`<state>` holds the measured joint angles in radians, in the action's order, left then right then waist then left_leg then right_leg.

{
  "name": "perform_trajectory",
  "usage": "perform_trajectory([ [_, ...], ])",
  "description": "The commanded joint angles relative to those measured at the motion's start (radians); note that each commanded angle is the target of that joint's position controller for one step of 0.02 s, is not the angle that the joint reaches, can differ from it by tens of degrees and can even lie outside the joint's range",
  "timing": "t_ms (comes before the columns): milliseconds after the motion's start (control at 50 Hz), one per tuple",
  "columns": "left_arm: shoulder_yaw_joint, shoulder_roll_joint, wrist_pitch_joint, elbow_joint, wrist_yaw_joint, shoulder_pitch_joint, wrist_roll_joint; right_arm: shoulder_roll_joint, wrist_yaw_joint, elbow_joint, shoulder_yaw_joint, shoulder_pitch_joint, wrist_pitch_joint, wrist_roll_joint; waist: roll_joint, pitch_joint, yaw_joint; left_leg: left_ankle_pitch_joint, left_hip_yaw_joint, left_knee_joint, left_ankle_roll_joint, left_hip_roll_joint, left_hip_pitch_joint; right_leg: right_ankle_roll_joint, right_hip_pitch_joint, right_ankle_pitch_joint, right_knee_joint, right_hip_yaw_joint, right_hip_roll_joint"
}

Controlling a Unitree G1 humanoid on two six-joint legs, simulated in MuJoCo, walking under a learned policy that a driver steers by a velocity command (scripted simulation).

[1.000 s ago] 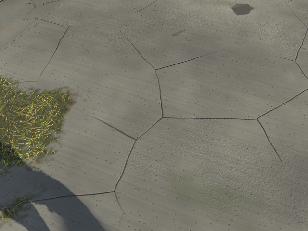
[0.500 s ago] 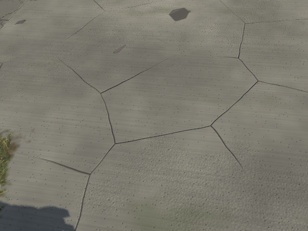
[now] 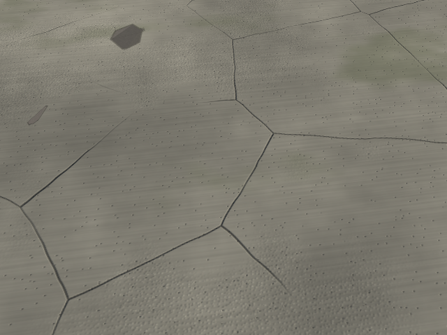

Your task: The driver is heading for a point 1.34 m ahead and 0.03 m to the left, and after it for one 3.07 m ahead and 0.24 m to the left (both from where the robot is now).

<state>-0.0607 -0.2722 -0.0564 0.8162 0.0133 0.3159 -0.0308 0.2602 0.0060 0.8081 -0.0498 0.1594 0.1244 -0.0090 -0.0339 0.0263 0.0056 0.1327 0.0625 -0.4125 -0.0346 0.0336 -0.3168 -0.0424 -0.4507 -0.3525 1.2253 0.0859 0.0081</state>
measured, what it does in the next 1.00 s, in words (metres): walks ahead: right foot, then left foot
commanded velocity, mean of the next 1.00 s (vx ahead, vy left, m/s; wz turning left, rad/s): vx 0.50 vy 0.00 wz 0.01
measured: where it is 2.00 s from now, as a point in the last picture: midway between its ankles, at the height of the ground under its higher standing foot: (223, 178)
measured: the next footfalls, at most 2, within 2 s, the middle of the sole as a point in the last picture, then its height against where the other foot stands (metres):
right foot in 0.38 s outside the picture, level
left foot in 0.94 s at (230, 270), level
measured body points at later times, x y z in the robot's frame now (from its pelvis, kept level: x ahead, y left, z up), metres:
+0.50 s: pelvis +0.26 -0.09 -0.01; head +0.30 -0.11 +0.44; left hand +0.47 +0.13 -0.10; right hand +0.27 -0.37 -0.14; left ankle +0.17 +0.08 -0.63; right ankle +0.30 -0.18 -0.74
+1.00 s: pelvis +0.54 -0.07 -0.02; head +0.59 -0.06 +0.42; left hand +0.57 +0.21 -0.15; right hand +0.74 -0.31 -0.12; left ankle +0.63 +0.00 -0.74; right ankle +0.34 -0.21 -0.65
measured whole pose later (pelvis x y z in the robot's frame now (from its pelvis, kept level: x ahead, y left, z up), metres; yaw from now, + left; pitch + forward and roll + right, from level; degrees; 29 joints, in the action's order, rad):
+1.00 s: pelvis +0.54 -0.07 -0.02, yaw +6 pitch +2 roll -1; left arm -0.06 -0.27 -0.08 0.83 0.02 0.30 -0.02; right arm 0.27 0.05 0.72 -0.07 0.10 0.06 0.02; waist 0.01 0.06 0.02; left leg 0.19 0.06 -0.66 -0.11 0.05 -0.51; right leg 0.02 -0.17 -0.50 1.08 -0.08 0.05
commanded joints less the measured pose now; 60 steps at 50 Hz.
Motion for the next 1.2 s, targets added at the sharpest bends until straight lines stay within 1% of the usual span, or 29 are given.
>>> perform_trajectory([
  [20,-0.012,-0.029,0.005,-0.083,-0.006,0.027,-0.004,0.083,0.004,-0.022,-0.023,0.031,0.014,0.000,0.109,-0.042,-0.001,-0.036,-0.255,0.260,-0.170,-0.284,0.160,0.003,-0.182,0.061,-0.007,0.029,0.122],
  [100,-0.008,-0.030,0.014,-0.146,-0.008,-0.060,0.009,0.137,0.004,0.006,-0.042,0.053,0.018,0.005,0.077,-0.009,-0.005,-0.161,-0.134,0.295,-0.193,-0.305,0.176,0.019,-0.280,0.182,-0.141,0.031,0.142],
  [200,0.002,-0.023,-0.002,-0.205,-0.043,-0.220,0.008,0.173,-0.003,0.017,-0.046,0.086,-0.003,0.010,0.073,0.017,-0.062,-0.203,0.026,0.268,-0.146,-0.273,0.228,0.010,-0.247,0.400,-0.422,-0.054,0.118],
  [280,0.009,-0.021,-0.002,-0.262,-0.061,-0.318,0.005,0.201,0.002,0.053,-0.049,0.165,-0.026,0.033,0.078,0.054,-0.089,-0.182,0.031,0.241,-0.132,-0.316,0.317,-0.022,-0.221,0.294,-0.556,-0.095,0.083],
  [320,-0.001,-0.048,-0.003,-0.275,-0.065,-0.305,0.011,0.221,0.001,0.063,-0.053,0.166,-0.040,0.041,0.100,0.043,-0.058,-0.359,0.043,0.167,-0.120,-0.336,0.369,-0.055,-0.162,0.184,-0.603,-0.129,0.043],
  [340,-0.015,-0.073,-0.004,-0.264,-0.064,-0.241,0.015,0.233,-0.001,0.064,-0.054,0.153,-0.047,0.043,0.117,-0.003,-0.008,-0.535,0.068,0.066,-0.104,-0.328,0.373,-0.076,-0.050,0.168,-0.637,-0.157,0.005],
  [360,-0.042,-0.114,-0.005,-0.218,-0.059,-0.087,0.017,0.220,-0.004,0.070,-0.045,0.152,-0.054,0.042,0.104,-0.088,0.079,-0.660,0.103,-0.121,-0.082,-0.291,0.317,-0.103,0.181,0.224,-0.701,-0.184,-0.044],
  [380,-0.075,-0.190,-0.001,-0.174,-0.042,0.093,0.020,0.178,-0.007,0.057,-0.025,0.159,-0.051,0.026,0.050,-0.201,0.155,-0.496,0.118,-0.389,-0.040,-0.245,0.105,-0.143,0.501,0.278,-0.670,-0.063,0.034],
  [400,-0.092,-0.318,-0.003,-0.163,-0.030,0.150,0.030,0.032,0.010,0.023,0.025,0.275,-0.029,0.004,-0.230,-0.344,0.078,0.310,0.082,-0.808,0.026,-0.072,-0.326,-0.319,0.865,0.200,-0.739,0.465,0.362],
  [420,-0.070,-0.229,-0.011,-0.168,-0.030,0.202,0.032,0.118,0.018,0.048,0.006,0.224,0.001,0.046,-0.141,-0.471,0.142,0.459,-0.151,-0.967,0.013,-0.035,-0.402,-0.353,0.869,0.173,-0.883,0.679,0.431],
  [440,-0.052,-0.183,-0.021,-0.158,-0.034,0.144,0.040,0.174,0.020,0.009,-0.015,0.119,0.007,0.083,-0.095,-0.299,0.135,0.387,-0.163,-0.990,-0.002,-0.079,-0.483,-0.289,0.753,0.259,-0.885,0.483,0.390],
  [460,-0.042,-0.149,-0.025,-0.159,-0.036,0.065,0.033,0.156,0.014,-0.005,-0.010,0.076,0.005,0.073,-0.053,-0.209,0.092,0.295,-0.149,-0.920,-0.006,-0.130,-0.463,-0.247,0.607,0.330,-0.892,0.331,0.345],
  [480,-0.029,-0.104,-0.030,-0.161,-0.039,-0.006,0.031,0.148,0.008,0.002,-0.014,0.062,-0.006,0.049,-0.026,-0.145,0.055,0.234,-0.145,-0.856,0.001,-0.163,-0.419,-0.218,0.482,0.373,-0.922,0.227,0.301],
  [520,-0.022,-0.065,-0.049,-0.158,-0.042,-0.067,0.038,0.122,0.007,0.025,-0.020,0.127,-0.042,0.045,-0.049,-0.108,-0.007,0.143,-0.161,-0.802,0.009,-0.187,-0.303,-0.192,0.346,0.363,-1.006,0.114,0.260],
  [600,-0.034,-0.082,-0.075,-0.109,-0.026,-0.057,0.050,0.074,0.000,0.016,-0.020,0.104,-0.075,0.042,-0.013,-0.028,-0.025,0.012,-0.194,-0.705,0.029,-0.168,-0.367,-0.178,0.307,0.462,-1.081,-0.043,0.248],
  [720,-0.042,-0.112,-0.067,-0.063,0.000,-0.020,0.042,0.039,0.027,-0.040,-0.009,-0.060,-0.066,0.027,-0.010,0.042,0.031,-0.248,-0.120,-0.375,0.021,-0.138,-0.395,-0.125,0.368,0.441,-1.110,-0.211,0.227],
  [820,-0.053,-0.138,-0.035,-0.014,0.007,0.047,0.024,0.031,0.058,-0.120,-0.001,-0.185,-0.063,0.029,-0.005,0.083,0.073,-0.137,-0.042,-0.255,-0.022,-0.123,-0.463,-0.111,0.544,0.548,-1.034,-0.259,0.283],
  [880,-0.061,-0.176,-0.013,-0.019,0.017,0.015,0.017,0.063,0.070,-0.147,-0.018,-0.144,-0.067,0.035,-0.054,0.016,0.020,0.011,0.047,-0.242,-0.075,-0.045,-0.319,-0.078,0.581,0.973,-0.875,-0.298,0.285],
  [900,-0.063,-0.192,-0.005,-0.023,0.021,0.001,0.016,0.090,0.068,-0.138,-0.033,-0.067,-0.070,0.038,-0.075,-0.036,-0.026,0.059,0.073,-0.247,-0.099,-0.003,-0.212,-0.065,0.575,1.125,-0.760,-0.308,0.278],
  [920,-0.063,-0.203,0.002,-0.027,0.024,-0.021,0.011,0.138,0.062,-0.110,-0.060,0.070,-0.071,0.040,-0.069,-0.110,-0.108,0.029,0.079,-0.192,-0.133,0.038,-0.015,-0.041,0.516,1.153,-0.572,-0.325,0.250],
  [940,-0.057,-0.195,-0.004,-0.040,0.028,-0.026,0.013,0.212,0.042,-0.074,-0.095,0.231,-0.078,0.035,-0.012,-0.195,-0.187,-0.021,-0.032,-0.138,-0.179,0.007,0.282,0.002,0.316,0.932,-0.298,-0.325,0.206],
  [960,-0.010,-0.036,-0.030,-0.087,0.010,0.073,0.051,0.327,0.027,-0.070,-0.117,0.251,-0.079,0.037,0.279,-0.270,-0.080,0.045,-0.563,-0.102,-0.354,-0.270,0.649,0.074,-0.161,-0.067,0.093,-0.272,0.015],
  [980,-0.003,-0.070,-0.078,-0.108,-0.006,0.011,0.019,0.281,0.029,-0.098,-0.097,0.278,-0.065,0.026,0.201,-0.439,-0.117,0.156,-0.927,0.078,-0.433,-0.375,0.755,0.062,-0.301,-0.247,0.247,-0.008,-0.061],
  [1000,-0.017,-0.123,-0.100,-0.141,-0.016,-0.104,-0.017,0.216,0.031,-0.094,-0.081,0.256,-0.057,0.018,0.139,-0.317,-0.145,0.108,-0.785,0.110,-0.367,-0.346,0.691,0.035,-0.390,-0.159,0.232,0.034,-0.002],
  [1020,-0.011,-0.116,-0.109,-0.151,-0.012,-0.126,-0.011,0.177,0.031,-0.103,-0.071,0.188,-0.051,0.029,0.070,-0.208,-0.100,0.026,-0.644,0.107,-0.327,-0.303,0.535,0.018,-0.374,-0.069,0.138,0.023,0.043],
  [1040,-0.016,-0.118,-0.108,-0.141,-0.003,-0.131,0.017,0.142,0.031,-0.120,-0.060,0.112,-0.050,0.032,0.018,-0.138,-0.050,-0.077,-0.543,0.114,-0.297,-0.260,0.380,0.023,-0.312,-0.025,0.050,0.013,0.077],
  [1060,-0.026,-0.132,-0.096,-0.138,0.000,-0.109,0.032,0.115,0.027,-0.140,-0.050,0.069,-0.048,0.022,0.034,-0.117,-0.012,-0.161,-0.481,0.135,-0.287,-0.233,0.275,0.030,-0.233,0.007,-0.003,0.018,0.101],
  [1120,-0.025,-0.103,-0.059,-0.146,0.000,-0.089,0.046,0.136,0.015,-0.152,-0.055,0.062,-0.044,0.022,0.046,-0.083,0.022,-0.279,-0.398,0.178,-0.287,-0.193,0.127,0.071,-0.166,0.050,-0.130,-0.011,0.107],
  [1200,-0.004,-0.057,-0.049,-0.190,0.000,-0.233,0.050,0.170,-0.010,-0.139,-0.064,0.117,-0.054,0.032,0.085,-0.045,-0.025,-0.254,-0.300,0.168,-0.228,-0.117,0.047,0.107,-0.141,0.288,-0.425,-0.043,0.059],
])
Velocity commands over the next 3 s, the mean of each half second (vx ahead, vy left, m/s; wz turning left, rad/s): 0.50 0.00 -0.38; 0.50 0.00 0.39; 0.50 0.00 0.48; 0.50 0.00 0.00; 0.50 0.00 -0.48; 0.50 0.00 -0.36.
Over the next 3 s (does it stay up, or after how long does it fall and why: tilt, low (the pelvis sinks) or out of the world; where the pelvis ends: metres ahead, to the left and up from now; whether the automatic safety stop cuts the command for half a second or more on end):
stays up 1.61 0.11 -0.01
